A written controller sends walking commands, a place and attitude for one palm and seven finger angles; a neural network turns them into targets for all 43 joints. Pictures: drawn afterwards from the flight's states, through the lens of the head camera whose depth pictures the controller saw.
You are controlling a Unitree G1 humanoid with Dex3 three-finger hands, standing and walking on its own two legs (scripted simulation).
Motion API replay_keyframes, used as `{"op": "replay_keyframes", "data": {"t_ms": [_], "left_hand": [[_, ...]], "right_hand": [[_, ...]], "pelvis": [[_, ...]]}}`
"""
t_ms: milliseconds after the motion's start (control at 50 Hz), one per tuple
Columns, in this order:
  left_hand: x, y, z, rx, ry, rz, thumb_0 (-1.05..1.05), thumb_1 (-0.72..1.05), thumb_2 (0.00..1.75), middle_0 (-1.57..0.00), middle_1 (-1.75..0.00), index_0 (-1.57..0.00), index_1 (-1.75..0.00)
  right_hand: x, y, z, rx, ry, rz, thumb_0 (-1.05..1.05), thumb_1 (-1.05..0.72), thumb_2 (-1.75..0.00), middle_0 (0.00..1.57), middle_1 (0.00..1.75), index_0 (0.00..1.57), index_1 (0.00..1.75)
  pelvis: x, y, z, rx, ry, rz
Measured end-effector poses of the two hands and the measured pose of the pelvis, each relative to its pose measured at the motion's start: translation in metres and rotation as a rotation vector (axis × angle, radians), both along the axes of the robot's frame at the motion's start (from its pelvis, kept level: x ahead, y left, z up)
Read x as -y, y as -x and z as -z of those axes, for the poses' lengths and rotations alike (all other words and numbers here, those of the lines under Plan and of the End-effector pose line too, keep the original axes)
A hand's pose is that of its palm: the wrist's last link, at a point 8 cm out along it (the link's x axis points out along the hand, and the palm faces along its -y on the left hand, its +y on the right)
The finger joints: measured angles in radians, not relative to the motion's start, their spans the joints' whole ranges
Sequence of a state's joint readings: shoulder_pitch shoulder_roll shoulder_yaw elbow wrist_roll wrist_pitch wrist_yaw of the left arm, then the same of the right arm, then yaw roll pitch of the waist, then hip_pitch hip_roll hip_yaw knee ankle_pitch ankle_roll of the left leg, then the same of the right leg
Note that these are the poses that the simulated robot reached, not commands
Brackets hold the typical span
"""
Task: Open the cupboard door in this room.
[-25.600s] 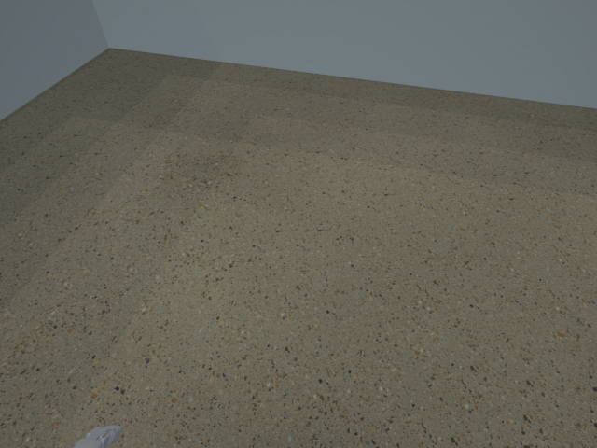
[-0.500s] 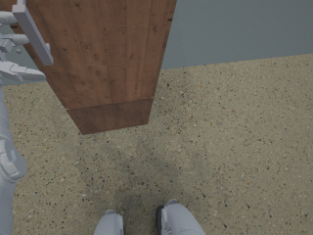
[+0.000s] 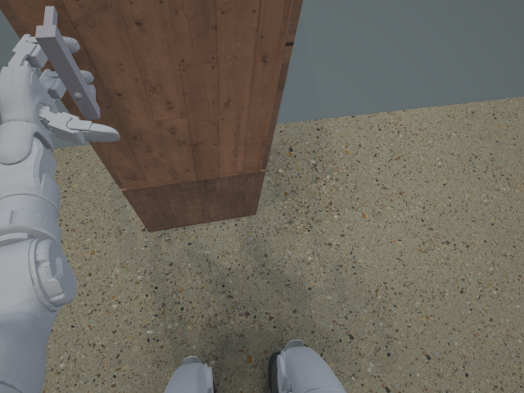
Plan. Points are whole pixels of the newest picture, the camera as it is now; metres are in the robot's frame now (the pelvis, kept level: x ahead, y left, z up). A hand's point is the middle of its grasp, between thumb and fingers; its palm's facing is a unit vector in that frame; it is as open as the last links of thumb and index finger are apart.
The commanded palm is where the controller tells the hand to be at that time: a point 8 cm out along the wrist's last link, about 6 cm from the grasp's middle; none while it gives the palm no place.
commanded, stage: slide the fingers in behind the handle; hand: left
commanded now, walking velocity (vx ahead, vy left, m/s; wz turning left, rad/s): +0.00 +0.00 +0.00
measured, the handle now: (73, 68) +0.57 +0.23 +0.09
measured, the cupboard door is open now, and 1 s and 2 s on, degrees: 0 0 9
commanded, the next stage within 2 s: close the thumb around the handle in 0.74 s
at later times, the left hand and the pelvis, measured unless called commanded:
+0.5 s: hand (92, 96) +0.52 +0.20 +0.09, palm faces +0.11 -0.99 -0.01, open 14.0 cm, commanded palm +0.50 +0.24 +0.08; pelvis +0.00 -0.01 +0.00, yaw +0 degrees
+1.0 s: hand (88, 93) +0.53 +0.20 +0.09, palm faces +0.11 -0.99 -0.02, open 13.3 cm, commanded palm +0.50 +0.24 +0.08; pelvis +0.00 +0.00 +0.00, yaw +0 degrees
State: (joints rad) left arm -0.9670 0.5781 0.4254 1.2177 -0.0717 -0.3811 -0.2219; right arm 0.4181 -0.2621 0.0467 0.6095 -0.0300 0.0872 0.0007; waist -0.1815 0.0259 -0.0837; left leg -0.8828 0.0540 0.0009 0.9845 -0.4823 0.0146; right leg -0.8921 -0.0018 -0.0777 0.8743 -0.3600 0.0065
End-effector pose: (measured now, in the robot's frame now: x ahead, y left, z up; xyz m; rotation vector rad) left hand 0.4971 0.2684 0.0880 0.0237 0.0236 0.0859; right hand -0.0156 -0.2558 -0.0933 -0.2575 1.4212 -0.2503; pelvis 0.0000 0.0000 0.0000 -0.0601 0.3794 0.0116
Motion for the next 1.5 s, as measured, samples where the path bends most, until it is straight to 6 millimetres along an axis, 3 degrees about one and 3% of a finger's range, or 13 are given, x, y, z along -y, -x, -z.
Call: {"op": "replay_keyframes", "data": {"t_ms": [440, 940, 1080, 1400, 1500], "left_hand": [[0.019, 0.002, -0.005, 0.015, 0.008, -0.018, -0.02, -0.50, 0.30, -0.30, -1.20, -0.31, -1.20], [0.015, -0.002, -0.001, 0.014, 0.013, -0.024, -0.02, -0.47, 0.31, -0.31, -1.20, -0.32, -1.21], [0.015, -0.003, -0.001, 0.014, 0.006, -0.024, -0.02, -0.25, 0.41, -0.33, -1.23, -0.33, -1.24], [0.016, -0.006, 0.003, 0.009, 0.013, -0.026, 0.00, 0.58, 0.77, -0.38, -1.31, -0.38, -1.32], [0.018, -0.007, 0.004, 0.014, 0.015, -0.024, 0.00, 0.73, 0.83, -0.39, -1.33, -0.39, -1.33]], "right_hand": [[0.007, 0.004, -0.001, 0.017, -0.006, 0.012, 0.01, -0.91, -0.90, 0.20, 0.30, 0.20, 0.30], [0.002, 0.015, -0.002, -0.002, 0.004, 0.019, 0.01, -0.91, -0.90, 0.20, 0.30, 0.20, 0.30], [0.000, 0.013, -0.001, -0.004, 0.002, 0.014, 0.01, -0.91, -0.90, 0.20, 0.30, 0.20, 0.30], [-0.001, 0.007, 0.001, -0.004, -0.003, 0.010, 0.01, -0.91, -0.90, 0.20, 0.30, 0.20, 0.30], [0.000, 0.006, 0.000, -0.002, 0.000, 0.011, 0.01, -0.91, -0.90, 0.20, 0.30, 0.20, 0.30]], "pelvis": [[0.006, 0.002, -0.002, 0.011, -0.009, 0.007], [0.001, 0.004, 0.000, 0.002, -0.005, 0.006], [-0.001, 0.003, 0.001, -0.001, -0.003, 0.004], [-0.001, 0.000, 0.001, -0.005, -0.002, 0.003], [0.000, 0.000, 0.001, -0.006, -0.003, 0.003]]}}
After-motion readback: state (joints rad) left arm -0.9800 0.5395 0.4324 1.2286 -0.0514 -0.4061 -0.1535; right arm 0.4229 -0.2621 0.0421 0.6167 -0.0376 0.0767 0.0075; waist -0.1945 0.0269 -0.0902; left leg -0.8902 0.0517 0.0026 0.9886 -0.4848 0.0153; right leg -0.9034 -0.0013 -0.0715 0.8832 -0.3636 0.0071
